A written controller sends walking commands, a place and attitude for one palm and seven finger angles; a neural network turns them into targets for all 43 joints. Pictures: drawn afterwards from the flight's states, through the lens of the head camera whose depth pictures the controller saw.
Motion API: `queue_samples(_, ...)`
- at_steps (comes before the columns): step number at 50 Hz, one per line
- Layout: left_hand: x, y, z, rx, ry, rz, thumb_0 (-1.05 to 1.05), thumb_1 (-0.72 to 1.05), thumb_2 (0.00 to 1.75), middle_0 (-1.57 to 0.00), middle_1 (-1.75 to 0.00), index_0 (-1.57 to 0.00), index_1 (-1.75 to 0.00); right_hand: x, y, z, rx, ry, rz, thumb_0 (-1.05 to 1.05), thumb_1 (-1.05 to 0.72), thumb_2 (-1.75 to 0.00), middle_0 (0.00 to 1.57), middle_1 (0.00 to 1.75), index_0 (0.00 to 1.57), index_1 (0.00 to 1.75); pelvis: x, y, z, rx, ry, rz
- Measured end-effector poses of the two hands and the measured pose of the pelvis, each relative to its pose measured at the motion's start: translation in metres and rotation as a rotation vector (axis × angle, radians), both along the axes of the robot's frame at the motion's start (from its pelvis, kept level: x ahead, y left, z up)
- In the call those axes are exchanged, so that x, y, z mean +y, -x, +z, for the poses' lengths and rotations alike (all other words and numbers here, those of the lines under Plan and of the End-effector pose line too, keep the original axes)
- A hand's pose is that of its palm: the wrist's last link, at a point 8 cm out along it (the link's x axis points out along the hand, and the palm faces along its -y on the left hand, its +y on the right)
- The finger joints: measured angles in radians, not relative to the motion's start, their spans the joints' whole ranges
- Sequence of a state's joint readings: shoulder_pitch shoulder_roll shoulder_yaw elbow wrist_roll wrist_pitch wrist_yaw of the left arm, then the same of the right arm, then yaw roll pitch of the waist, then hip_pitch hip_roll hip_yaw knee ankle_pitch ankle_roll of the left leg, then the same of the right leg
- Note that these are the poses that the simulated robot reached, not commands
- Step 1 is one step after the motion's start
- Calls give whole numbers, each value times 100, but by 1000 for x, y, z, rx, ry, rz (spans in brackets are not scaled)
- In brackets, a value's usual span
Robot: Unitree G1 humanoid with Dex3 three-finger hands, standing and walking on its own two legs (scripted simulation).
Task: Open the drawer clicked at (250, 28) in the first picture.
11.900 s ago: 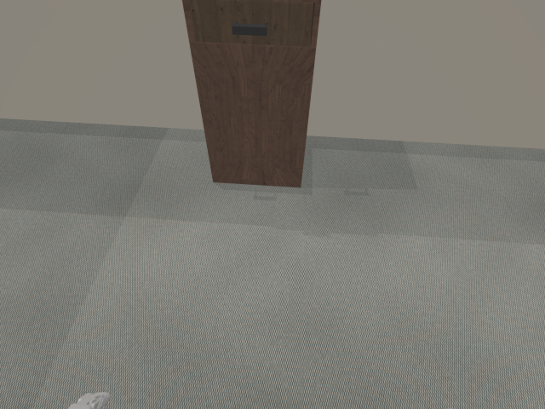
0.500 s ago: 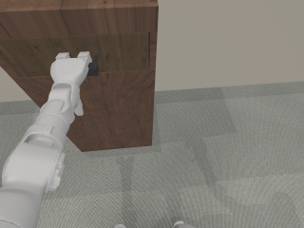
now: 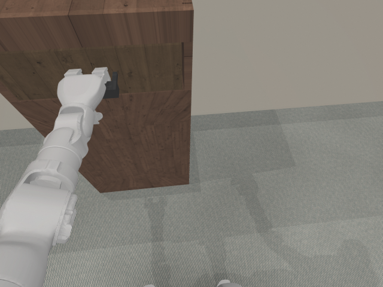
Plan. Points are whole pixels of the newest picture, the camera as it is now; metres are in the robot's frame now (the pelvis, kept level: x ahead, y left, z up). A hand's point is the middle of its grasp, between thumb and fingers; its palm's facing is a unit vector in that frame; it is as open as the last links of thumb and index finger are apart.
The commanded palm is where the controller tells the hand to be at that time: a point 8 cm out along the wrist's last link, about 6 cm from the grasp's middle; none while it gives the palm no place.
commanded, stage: close the thumb around the handle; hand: left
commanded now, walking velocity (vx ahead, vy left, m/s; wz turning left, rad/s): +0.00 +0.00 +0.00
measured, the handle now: (92, 83) +0.56 +0.19 +0.06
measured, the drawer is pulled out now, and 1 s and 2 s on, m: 0.00 0.05 0.21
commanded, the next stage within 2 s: pull the drawer open in 0.26 s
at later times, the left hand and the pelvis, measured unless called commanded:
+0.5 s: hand (92, 108) +0.50 +0.18 +0.04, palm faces -0.06 -0.03 -1.00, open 6.3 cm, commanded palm +0.47 +0.20 +0.09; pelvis +0.01 +0.00 +0.00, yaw -1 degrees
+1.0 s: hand (89, 124) +0.46 +0.19 +0.04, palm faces -0.03 -0.02 -1.00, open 6.3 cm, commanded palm +0.44 +0.20 +0.09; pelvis +0.00 +0.00 +0.01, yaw +1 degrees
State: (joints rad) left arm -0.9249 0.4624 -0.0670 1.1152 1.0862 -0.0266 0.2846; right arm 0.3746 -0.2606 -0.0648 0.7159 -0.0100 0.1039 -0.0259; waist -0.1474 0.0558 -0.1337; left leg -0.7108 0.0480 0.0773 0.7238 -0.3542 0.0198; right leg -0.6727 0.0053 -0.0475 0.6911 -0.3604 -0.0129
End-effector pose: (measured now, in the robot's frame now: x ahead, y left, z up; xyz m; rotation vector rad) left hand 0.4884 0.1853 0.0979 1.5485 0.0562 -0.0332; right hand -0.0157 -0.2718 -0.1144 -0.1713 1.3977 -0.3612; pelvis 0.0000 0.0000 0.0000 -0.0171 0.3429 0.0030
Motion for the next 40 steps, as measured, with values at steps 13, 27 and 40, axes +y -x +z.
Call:
queue_samples(13,0,-1,-1,-2,-5,6,0,63,77,-34,-133,-36,-131,5,-8,-2,-9,-11,5,1,-91,-90,21,30,20,30,1,-3,0,0,1,1)
queue_samples(27,1,4,-2,-4,12,-3,0,65,75,-30,-134,-34,-131,8,-8,-1,-12,-23,-10,1,-91,-90,21,30,20,30,4,-7,3,-10,-2,-15)
queue_samples(40,2,36,-4,-31,31,-20,0,66,77,-27,-135,-33,-130,8,-48,1,-95,-43,20,1,-91,-90,21,30,20,30,4,-14,8,-54,-7,-23)
